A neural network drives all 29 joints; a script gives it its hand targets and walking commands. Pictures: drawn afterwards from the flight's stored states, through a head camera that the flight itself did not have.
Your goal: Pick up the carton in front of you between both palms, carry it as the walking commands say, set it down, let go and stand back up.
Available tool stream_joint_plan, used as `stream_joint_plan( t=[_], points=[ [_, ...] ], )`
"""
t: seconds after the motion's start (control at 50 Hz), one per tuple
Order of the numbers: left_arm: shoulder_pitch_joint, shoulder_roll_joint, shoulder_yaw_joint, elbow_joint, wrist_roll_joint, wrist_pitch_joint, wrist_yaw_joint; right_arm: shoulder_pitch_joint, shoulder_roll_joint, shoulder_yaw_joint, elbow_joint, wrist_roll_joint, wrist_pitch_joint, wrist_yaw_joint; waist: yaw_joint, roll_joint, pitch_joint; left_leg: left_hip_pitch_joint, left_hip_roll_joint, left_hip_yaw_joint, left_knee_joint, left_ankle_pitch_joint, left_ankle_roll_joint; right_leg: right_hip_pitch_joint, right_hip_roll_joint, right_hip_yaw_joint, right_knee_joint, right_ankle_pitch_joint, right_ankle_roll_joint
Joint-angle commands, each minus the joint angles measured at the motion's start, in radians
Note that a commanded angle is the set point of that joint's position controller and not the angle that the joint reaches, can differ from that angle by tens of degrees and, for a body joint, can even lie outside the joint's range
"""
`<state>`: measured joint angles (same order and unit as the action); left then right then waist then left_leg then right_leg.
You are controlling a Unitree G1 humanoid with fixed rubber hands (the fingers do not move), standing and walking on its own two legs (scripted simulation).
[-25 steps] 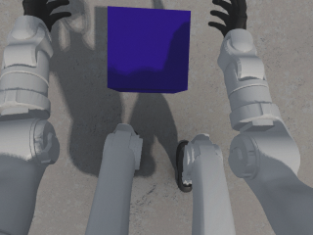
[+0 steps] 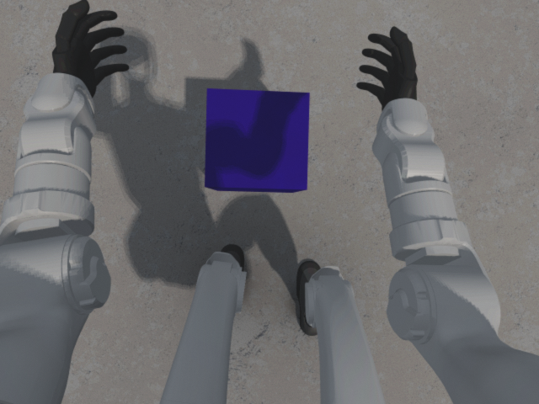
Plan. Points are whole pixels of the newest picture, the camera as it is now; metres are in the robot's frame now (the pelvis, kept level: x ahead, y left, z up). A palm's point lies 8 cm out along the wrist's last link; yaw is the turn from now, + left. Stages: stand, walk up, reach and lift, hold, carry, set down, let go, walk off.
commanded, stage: set down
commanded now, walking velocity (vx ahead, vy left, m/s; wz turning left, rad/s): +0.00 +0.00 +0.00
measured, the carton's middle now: (256, 149) +0.48 +0.07 -0.49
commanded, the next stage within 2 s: let go in 0.02 s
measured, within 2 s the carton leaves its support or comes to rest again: neither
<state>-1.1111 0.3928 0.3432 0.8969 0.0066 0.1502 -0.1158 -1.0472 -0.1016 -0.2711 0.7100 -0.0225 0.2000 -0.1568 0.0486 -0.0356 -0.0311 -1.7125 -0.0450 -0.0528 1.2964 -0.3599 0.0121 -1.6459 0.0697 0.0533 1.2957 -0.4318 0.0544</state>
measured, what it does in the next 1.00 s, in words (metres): rises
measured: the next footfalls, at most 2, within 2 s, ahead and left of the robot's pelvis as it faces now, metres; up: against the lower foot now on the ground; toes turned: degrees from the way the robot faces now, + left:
none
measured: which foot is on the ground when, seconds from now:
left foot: down 0.00-1.00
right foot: down 0.00-1.00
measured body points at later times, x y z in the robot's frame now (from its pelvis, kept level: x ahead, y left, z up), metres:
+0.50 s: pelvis +0.06 +0.00 +0.11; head +0.27 +0.03 +0.51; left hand +0.38 +0.28 +0.00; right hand +0.41 -0.16 +0.00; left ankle +0.09 +0.10 -0.58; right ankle +0.07 -0.14 -0.58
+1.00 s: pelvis +0.10 -0.03 +0.17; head +0.13 -0.03 +0.61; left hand +0.26 +0.21 +0.09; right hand +0.29 -0.26 +0.09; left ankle +0.09 +0.10 -0.58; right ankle +0.07 -0.14 -0.58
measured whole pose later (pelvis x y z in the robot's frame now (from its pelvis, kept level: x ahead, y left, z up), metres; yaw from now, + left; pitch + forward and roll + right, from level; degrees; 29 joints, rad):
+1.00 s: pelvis +0.10 -0.03 +0.17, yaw +3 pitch +1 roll +1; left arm 0.24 0.21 0.05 0.44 0.00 0.05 -0.07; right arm 0.23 -0.21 -0.04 0.44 0.00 0.05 0.05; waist 0.00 -0.01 0.04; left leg -0.21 -0.02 -0.06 0.41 -0.22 -0.02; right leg -0.17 0.04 0.06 0.43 -0.29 -0.02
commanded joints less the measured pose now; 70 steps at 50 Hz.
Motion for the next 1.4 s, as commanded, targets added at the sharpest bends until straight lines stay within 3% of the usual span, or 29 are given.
stream_joint_plan(
  t=[0.0, 0.1, 0.2, 0.32, 0.44, 0.64, 0.78, 1.04, 1.3, 1.32, 1.34, 1.38],
  points=[
    [-0.196, 0.128, 0.028, -0.082, 0.024, -0.03, -0.003, -0.177, -0.054, -0.011, -0.094, -0.023, -0.028, 0.01, 0.04, 0.067, -0.953, 0.826, -0.008, 0.064, -0.165, 0.428, -0.034, 0.326, 0.043, -0.112, -0.169, 0.186, 0.029],
    [-0.078, 0.109, 0.031, -0.087, 0.076, -0.035, -0.01, -0.051, -0.039, -0.014, -0.104, -0.077, -0.029, 0.02, 0.033, 0.061, -0.98, 0.947, -0.005, 0.056, -0.251, 0.463, -0.028, 0.428, 0.035, -0.11, -0.264, 0.228, 0.032],
    [0.153, 0.078, -0.006, -0.2, 0.106, -0.038, -0.009, 0.182, -0.034, 0.032, -0.186, -0.105, -0.037, 0.032, 0.031, 0.082, -0.984, 1.151, 0.003, 0.043, -0.336, 0.533, -0.024, 0.525, 0.03, -0.114, -0.356, 0.263, 0.021],
    [0.372, 0.03, -0.072, -0.347, 0.051, -0.079, 0.002, 0.388, -0.051, 0.084, -0.284, -0.074, -0.093, 0.062, 0.02, 0.108, -0.86, 1.324, 0.023, -0.004, -0.429, 0.613, -0.022, 0.577, 0.023, -0.095, -0.461, 0.277, 0.0],
    [0.637, -0.027, -0.121, -0.359, 0.008, -0.121, 0.008, 0.64, -0.071, 0.106, -0.249, -0.056, -0.142, 0.105, -0.005, 0.107, -0.741, 1.417, 0.038, -0.023, -0.503, 0.671, -0.029, 0.676, 0.011, -0.074, -0.556, 0.304, -0.008],
    [1.029, -0.065, -0.188, -0.418, -0.012, -0.188, 0.034, 0.97, -0.111, 0.166, -0.274, -0.018, -0.214, 0.157, -0.026, 0.059, -0.447, 1.462, 0.02, 0.001, -0.693, 0.531, -0.024, 1.078, -0.023, -0.037, -0.722, 0.371, -0.021],
    [1.246, -0.085, -0.241, -0.495, -0.022, -0.188, 0.05, 1.164, -0.15, 0.194, -0.333, 0.007, -0.226, 0.179, -0.039, 0.013, -0.251, 1.554, 0.004, 0.033, -0.829, 0.459, -0.027, 1.356, -0.036, -0.024, -0.857, 0.459, -0.02],
    [1.292, -0.069, -0.262, -0.56, 0.006, -0.059, 0.038, 1.22, -0.18, 0.215, -0.376, 0.022, -0.114, 0.221, -0.043, -0.005, 0.079, 1.679, -0.021, 0.063, -0.896, 0.256, -0.026, 1.416, -0.064, -0.013, -0.973, 0.301, -0.029],
    [1.299, -0.083, -0.266, -0.575, 0.017, -0.027, 0.044, 1.225, -0.19, 0.2, -0.376, 0.007, -0.079, 0.219, -0.048, 0.014, 0.062, 1.722, -0.01, 0.048, -0.893, 0.36, -0.026, 1.498, -0.042, -0.025, -0.94, 0.424, -0.026],
    [1.285, -0.051, -0.257, -0.629, 0.039, 0.027, 0.069, 1.28, -0.189, 0.19, -0.319, 0.018, -0.108, 0.2, -0.058, 0.04, 0.002, 1.695, -0.039, 0.055, -0.861, 0.348, -0.036, 1.542, -0.043, -0.024, -0.903, 0.502, -0.032],
    [1.288, 0.057, -0.237, -0.462, 0.015, -0.037, 0.116, 1.205, -0.308, 0.189, -0.196, -0.02, -0.131, 0.157, -0.025, -0.032, 0.036, 1.558, 0.07, 0.025, -0.836, 0.346, -0.041, 1.442, -0.091, -0.006, -0.896, 0.401, -0.018],
    [1.296, 0.032, -0.249, -0.446, 0.03, -0.087, 0.129, 1.212, -0.304, 0.186, -0.169, -0.025, -0.154, 0.135, -0.048, -0.012, 0.018, 1.532, 0.076, 0.003, -0.843, 0.252, -0.033, 1.437, -0.102, 0.033, -0.901, 0.273, -0.031]
  ],
)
